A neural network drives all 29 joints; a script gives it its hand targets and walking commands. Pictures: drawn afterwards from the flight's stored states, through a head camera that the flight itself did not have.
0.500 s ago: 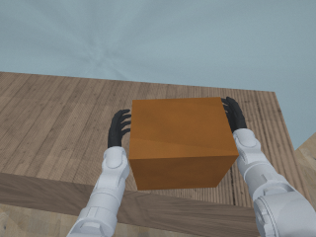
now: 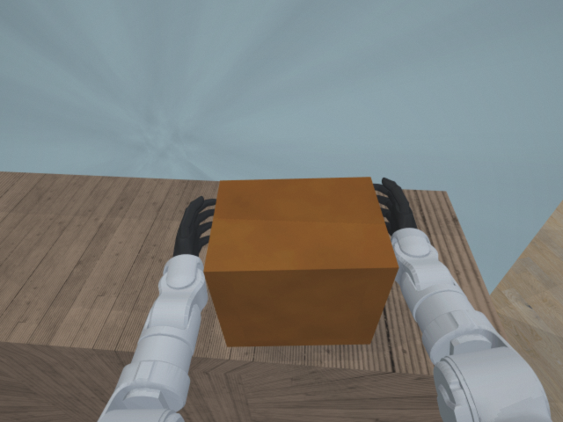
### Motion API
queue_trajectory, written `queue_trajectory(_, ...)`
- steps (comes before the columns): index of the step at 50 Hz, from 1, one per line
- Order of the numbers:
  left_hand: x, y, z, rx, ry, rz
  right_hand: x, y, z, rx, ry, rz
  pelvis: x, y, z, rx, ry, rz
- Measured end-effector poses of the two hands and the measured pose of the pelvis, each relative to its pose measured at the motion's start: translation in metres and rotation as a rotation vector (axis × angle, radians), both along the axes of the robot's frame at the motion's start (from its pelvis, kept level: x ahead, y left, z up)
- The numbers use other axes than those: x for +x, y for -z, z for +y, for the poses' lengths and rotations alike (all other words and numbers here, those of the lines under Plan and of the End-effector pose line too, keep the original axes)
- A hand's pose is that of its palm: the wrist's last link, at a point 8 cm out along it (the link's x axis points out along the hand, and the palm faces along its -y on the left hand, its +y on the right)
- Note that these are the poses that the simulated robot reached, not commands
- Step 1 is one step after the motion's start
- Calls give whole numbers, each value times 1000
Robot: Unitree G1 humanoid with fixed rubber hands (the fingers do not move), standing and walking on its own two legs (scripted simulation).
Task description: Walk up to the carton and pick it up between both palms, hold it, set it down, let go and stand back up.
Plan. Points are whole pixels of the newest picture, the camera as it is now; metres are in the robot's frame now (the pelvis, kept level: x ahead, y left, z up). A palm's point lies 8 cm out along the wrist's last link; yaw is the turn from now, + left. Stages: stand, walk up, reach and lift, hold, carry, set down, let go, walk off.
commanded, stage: reach and lift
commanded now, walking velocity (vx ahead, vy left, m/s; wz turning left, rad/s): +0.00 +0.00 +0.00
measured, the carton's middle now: (296, 264) +0.36 +0.01 +0.04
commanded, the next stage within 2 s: hold in 1.64 s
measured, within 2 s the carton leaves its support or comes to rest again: neither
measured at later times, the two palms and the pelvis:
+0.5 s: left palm (170, 221) +0.36 +0.19 +0.13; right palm (397, 213) +0.38 -0.13 +0.14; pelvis +0.01 +0.02 +0.00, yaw +1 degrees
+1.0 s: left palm (171, 200) +0.36 +0.19 +0.17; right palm (407, 208) +0.37 -0.13 +0.16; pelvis +0.01 +0.02 +0.00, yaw +0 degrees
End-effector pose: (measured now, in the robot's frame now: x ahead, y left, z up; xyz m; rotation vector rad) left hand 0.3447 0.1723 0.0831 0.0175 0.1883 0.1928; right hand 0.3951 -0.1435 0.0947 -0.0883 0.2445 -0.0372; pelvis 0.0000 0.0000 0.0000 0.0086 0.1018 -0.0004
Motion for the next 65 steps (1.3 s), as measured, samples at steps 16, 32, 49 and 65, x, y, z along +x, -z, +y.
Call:
queue_trajectory(16,11,-32,9,21,52,-15,-4,-32,7,2,47,-23,9,-4,11,-3,-10,-86)
queue_trajectory(32,12,-65,18,39,95,-50,-17,-56,14,8,85,-65,6,-4,24,-4,-10,-136)
queue_trajectory(49,18,-84,14,53,127,-34,-21,-61,9,28,113,-55,5,-4,24,-3,-7,-153)
queue_trajectory(65,21,-93,14,60,136,-37,-20,-72,9,22,121,-62,8,-4,25,-4,-6,-181)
